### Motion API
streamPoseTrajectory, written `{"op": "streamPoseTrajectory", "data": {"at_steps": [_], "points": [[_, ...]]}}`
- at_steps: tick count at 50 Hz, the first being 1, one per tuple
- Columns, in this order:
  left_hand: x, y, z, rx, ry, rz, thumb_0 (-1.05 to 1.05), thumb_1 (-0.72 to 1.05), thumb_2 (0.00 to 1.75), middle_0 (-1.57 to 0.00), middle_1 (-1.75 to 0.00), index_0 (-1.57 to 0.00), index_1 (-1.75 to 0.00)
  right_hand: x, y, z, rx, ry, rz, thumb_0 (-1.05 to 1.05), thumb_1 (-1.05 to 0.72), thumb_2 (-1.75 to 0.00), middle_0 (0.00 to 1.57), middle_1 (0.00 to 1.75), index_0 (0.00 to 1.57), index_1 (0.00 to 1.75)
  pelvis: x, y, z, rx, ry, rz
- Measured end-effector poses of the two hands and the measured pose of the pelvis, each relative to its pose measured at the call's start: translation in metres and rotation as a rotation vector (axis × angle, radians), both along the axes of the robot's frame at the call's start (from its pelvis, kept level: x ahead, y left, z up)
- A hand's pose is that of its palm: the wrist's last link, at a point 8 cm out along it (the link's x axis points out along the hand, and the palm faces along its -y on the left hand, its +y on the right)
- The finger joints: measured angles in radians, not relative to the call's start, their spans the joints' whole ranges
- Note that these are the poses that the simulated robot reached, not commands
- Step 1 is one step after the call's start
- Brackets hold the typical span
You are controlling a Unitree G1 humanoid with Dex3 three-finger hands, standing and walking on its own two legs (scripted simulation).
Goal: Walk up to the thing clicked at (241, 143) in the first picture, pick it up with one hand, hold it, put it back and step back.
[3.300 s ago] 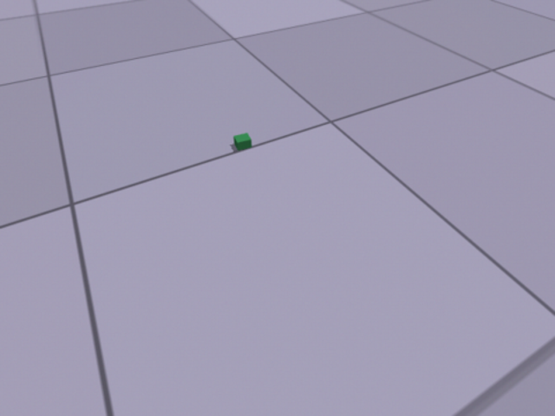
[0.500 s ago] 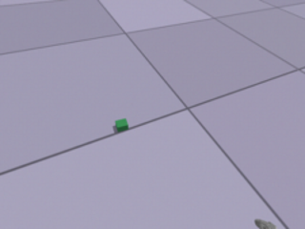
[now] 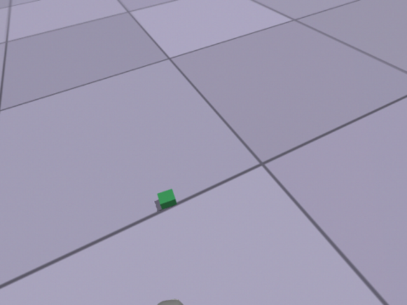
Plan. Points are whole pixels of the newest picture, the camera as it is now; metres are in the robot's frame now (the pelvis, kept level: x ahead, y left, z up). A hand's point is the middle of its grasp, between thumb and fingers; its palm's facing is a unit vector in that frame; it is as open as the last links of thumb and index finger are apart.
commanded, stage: walk up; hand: left
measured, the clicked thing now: (167, 199) +0.79 +0.29 -0.74
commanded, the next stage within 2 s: none
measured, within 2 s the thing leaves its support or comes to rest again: neither
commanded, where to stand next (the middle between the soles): +0.43 +0.07 m, yaw -1 degrees
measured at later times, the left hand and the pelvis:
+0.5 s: hand (78, 276) +0.23 +0.33 -0.15, palm faces -0.07 -0.94 -0.34, open 7.4 cm; pelvis +0.18 +0.06 +0.00, yaw +0 degrees
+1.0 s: hand (90, 218) +0.38 +0.35 -0.14, palm faces -0.04 -0.91 -0.41, open 7.4 cm; pelvis +0.33 +0.07 -0.01, yaw -1 degrees
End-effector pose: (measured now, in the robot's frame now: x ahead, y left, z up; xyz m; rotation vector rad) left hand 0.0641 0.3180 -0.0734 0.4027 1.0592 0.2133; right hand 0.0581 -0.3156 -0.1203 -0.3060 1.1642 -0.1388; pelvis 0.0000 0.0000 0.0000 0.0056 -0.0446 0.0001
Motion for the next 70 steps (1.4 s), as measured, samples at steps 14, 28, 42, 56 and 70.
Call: {"op": "streamPoseTrajectory", "data": {"at_steps": [14, 28, 42, 56, 70], "points": [[0.049, 0.058, -0.049, -0.046, 0.152, 0.083, 0.01, 0.9, 0.9, -0.2, -0.3, -0.2, -0.3, 0.157, 0.043, 0.025, -0.087, -0.128, 0.064, 0.0, -0.9, -0.9, 0.21, 0.3, 0.2, 0.3, 0.11, 0.048, -0.017, -0.016, -0.004, 0.016], [0.19, 0.057, -0.03, -0.066, 0.115, -0.018, 0.01, 0.9, 0.9, -0.2, -0.3, -0.2, -0.3, 0.182, 0.051, 0.03, -0.071, -0.035, -0.027, 0.0, -0.9, -0.9, 0.21, 0.3, 0.2, 0.3, 0.198, 0.056, 0.001, 0.004, -0.001, -0.007], [0.284, 0.041, -0.007, 0.004, 0.01, -0.003, 0.01, 0.9, 0.9, -0.2, -0.3, -0.2, -0.3, 0.275, 0.039, -0.002, -0.013, 0.02, -0.011, 0.01, -0.9, -0.9, 0.21, 0.3, 0.2, 0.3, 0.285, 0.041, -0.004, -0.008, -0.012, -0.002], [0.34, 0.09, -0.058, -0.042, 0.141, 0.019, 0.01, 0.9, 0.9, -0.2, -0.3, -0.2, -0.3, 0.365, 0.084, 0.016, -0.101, -0.051, -0.026, 0.0, -0.9, -0.9, 0.21, 0.3, 0.2, 0.3, 0.354, 0.085, -0.017, -0.014, -0.005, -0.027], [0.385, 0.07, -0.057, -0.045, 0.17, 0.018, 0.01, 0.9, 0.9, -0.2, -0.3, -0.2, -0.3, 0.393, 0.077, -0.001, -0.08, -0.007, -0.075, 0.0, -0.9, -0.9, 0.21, 0.3, 0.2, 0.3, 0.388, 0.076, -0.017, -0.01, -0.004, -0.043]]}}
